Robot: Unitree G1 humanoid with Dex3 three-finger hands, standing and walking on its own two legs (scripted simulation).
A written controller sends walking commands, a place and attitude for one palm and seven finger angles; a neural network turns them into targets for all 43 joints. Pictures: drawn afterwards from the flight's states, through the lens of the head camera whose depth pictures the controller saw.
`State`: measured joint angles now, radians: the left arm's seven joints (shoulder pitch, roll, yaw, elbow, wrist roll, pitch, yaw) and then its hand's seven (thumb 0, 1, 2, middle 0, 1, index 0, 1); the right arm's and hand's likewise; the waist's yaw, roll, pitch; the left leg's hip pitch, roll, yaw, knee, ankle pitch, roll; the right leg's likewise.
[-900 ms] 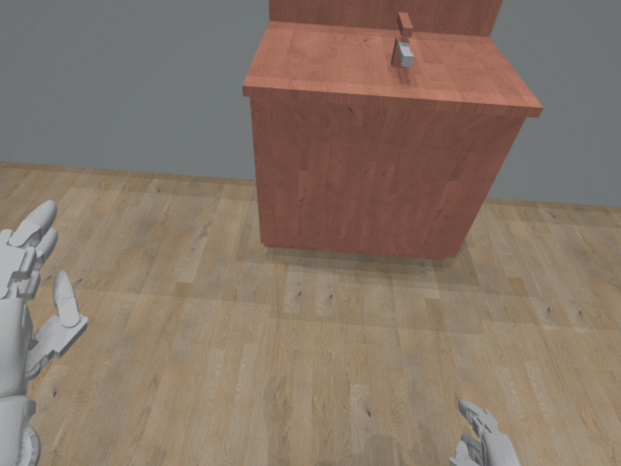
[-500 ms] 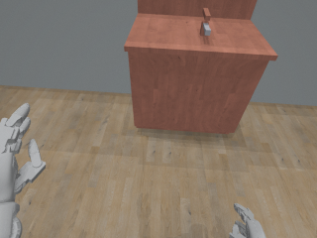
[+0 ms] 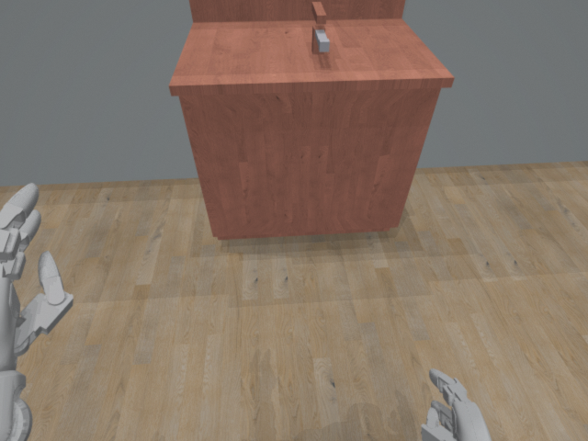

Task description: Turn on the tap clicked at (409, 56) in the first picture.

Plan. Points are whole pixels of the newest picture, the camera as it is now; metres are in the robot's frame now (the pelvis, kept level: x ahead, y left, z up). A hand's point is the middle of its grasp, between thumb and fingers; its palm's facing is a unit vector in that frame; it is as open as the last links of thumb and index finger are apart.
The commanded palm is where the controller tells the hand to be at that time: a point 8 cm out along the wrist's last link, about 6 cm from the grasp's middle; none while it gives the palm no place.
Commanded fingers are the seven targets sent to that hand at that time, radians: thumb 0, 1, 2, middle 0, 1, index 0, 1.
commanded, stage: walk to a spot facing it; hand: left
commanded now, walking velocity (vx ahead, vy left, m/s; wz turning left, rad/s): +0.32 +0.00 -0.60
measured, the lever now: (324, 45) +1.12 +0.01 +0.10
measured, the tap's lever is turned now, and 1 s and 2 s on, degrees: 0 0 0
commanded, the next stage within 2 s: turn to face it in 1.08 s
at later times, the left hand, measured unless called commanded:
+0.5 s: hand (166, 187) +0.37 +0.20 +0.18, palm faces +0.20 -0.91 -0.37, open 7.5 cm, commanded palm +0.32 +0.24 +0.20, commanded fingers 0.00 0.90 0.90 -0.20 -0.30 -0.20 -0.30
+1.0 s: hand (317, 125) +0.51 +0.01 +0.20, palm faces -0.12 -0.85 -0.51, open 7.4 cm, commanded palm +0.48 +0.09 +0.20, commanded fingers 0.00 0.90 0.90 -0.20 -0.30 -0.20 -0.30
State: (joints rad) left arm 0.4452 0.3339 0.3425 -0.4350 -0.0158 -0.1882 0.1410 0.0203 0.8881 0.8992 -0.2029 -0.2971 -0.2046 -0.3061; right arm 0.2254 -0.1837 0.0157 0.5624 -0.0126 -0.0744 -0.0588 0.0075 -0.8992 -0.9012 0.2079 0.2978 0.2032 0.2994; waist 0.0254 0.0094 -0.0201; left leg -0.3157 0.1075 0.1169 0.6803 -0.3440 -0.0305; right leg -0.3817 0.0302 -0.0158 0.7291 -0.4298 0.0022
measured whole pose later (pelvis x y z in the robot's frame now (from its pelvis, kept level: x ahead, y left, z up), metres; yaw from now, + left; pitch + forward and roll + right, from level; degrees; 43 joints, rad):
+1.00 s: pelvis +0.20 -0.07 +0.00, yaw -30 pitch +0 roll -1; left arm 0.52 0.42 0.43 -0.66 -0.01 -0.26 0.13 0.02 0.88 0.90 -0.21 -0.30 -0.22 -0.31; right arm 0.15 -0.25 -0.04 0.64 0.00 -0.02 -0.02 0.01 -0.90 -0.90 0.21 0.30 0.20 0.30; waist -0.03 0.01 0.11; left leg -0.58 0.16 0.04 1.12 -0.44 -0.04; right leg -0.38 0.00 -0.07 0.67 -0.30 -0.03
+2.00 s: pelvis +0.28 -0.16 +0.01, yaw -20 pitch -1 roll -1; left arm 0.47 0.37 0.37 -0.51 -0.04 -0.17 0.15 0.02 0.89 0.90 -0.20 -0.30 -0.21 -0.31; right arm 0.18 -0.17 0.02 0.57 0.01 -0.10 -0.03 0.01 -0.90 -0.90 0.21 0.30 0.20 0.30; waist 0.03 0.05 0.03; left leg -0.40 0.06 -0.03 0.61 -0.22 -0.03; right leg -0.25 -0.01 -0.08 0.56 -0.29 0.02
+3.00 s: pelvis +0.31 -0.17 +0.01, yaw -14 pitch -1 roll +1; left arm 0.41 0.37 0.36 -0.48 -0.02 -0.23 0.17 0.02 0.88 0.90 -0.21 -0.30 -0.21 -0.31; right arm 0.21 -0.22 -0.03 0.61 0.00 -0.08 -0.08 0.01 -0.90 -0.90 0.20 0.30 0.20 0.30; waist -0.01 -0.04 0.03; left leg -0.29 0.06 0.14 0.58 -0.26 0.02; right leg -0.35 -0.04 -0.06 0.95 -0.50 0.00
